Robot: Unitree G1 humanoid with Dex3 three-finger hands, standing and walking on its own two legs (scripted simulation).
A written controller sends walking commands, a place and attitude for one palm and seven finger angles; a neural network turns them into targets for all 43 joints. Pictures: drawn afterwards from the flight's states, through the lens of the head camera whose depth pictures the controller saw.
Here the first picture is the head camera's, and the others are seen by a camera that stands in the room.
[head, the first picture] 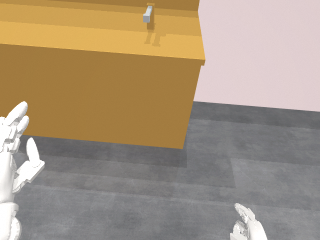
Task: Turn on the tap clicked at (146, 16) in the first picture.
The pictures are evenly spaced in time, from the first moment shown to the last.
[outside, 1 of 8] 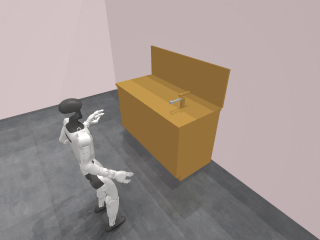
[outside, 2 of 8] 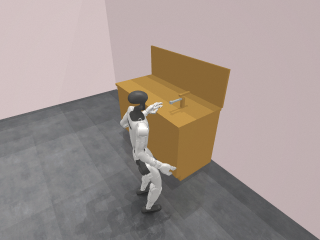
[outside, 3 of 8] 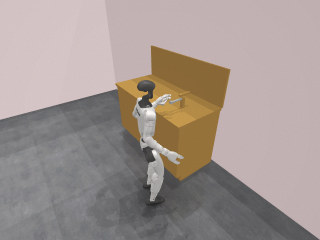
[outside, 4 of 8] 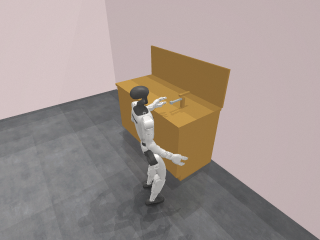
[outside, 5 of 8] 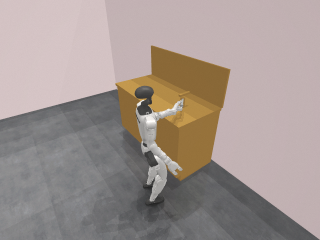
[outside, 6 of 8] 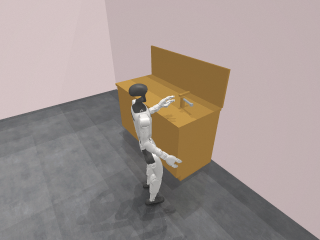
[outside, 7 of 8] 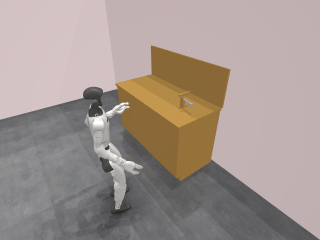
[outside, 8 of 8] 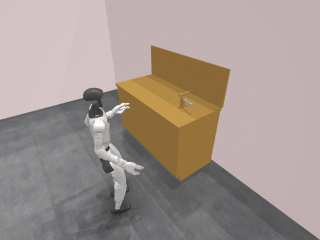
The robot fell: no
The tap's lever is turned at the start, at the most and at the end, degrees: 0 82 80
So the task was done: yes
